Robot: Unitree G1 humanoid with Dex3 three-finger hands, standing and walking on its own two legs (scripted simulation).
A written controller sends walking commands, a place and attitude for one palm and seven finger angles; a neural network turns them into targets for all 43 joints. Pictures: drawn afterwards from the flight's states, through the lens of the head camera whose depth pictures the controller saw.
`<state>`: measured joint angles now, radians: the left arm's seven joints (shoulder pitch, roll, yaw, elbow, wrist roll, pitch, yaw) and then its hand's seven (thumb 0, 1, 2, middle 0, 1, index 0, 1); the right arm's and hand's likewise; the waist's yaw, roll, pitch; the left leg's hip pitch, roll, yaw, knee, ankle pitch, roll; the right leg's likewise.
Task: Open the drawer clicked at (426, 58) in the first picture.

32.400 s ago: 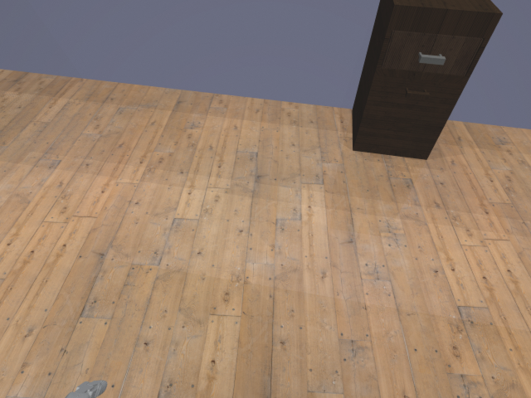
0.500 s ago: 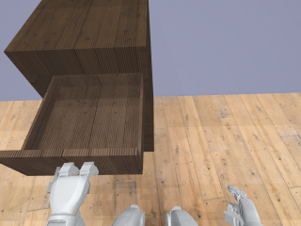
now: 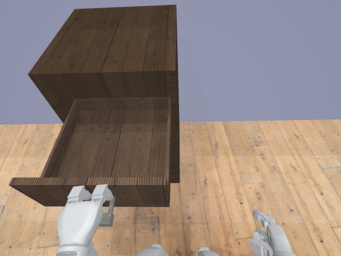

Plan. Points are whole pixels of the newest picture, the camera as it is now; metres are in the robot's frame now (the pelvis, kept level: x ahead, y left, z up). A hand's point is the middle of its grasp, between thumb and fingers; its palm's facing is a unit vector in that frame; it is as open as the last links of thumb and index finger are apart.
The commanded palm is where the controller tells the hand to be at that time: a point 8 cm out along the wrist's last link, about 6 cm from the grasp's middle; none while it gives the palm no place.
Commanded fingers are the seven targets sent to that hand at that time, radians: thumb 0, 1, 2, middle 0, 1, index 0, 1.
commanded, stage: lift the hand off the handle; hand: left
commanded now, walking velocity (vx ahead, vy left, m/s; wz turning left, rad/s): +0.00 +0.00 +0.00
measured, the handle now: (94, 209) +0.24 +0.23 -0.08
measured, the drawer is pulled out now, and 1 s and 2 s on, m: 0.30 0.30 0.30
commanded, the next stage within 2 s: draw the hand back to the body in 1.34 s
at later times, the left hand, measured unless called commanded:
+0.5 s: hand (86, 218) +0.20 +0.21 +0.00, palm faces -0.01 -0.15 -0.99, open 13.6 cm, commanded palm +0.18 +0.20 +0.06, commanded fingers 0.00 -0.50 0.30 -0.30 -1.20 -0.30 -1.20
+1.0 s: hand (83, 205) +0.22 +0.21 +0.04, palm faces +0.02 -0.16 -0.99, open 13.9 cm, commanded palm +0.19 +0.20 +0.10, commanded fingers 0.00 -0.50 0.30 -0.30 -1.20 -0.30 -1.20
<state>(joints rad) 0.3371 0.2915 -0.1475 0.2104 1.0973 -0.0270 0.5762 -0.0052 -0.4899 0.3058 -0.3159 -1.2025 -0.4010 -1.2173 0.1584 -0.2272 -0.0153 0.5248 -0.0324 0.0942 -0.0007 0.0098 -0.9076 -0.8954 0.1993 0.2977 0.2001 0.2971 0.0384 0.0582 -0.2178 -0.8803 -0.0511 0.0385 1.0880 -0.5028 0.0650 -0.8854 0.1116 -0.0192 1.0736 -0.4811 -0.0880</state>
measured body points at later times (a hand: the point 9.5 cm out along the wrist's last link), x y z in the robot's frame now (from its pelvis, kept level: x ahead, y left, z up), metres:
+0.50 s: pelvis +0.01 +0.02 +0.02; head +0.04 -0.01 +0.47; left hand +0.20 +0.21 +0.05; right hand +0.21 -0.20 -0.07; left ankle +0.01 +0.08 -0.66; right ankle +0.02 -0.07 -0.66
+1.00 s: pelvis +0.02 +0.02 +0.04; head +0.03 -0.02 +0.49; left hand +0.21 +0.21 +0.09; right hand +0.22 -0.20 -0.05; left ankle +0.01 +0.08 -0.66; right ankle +0.02 -0.07 -0.66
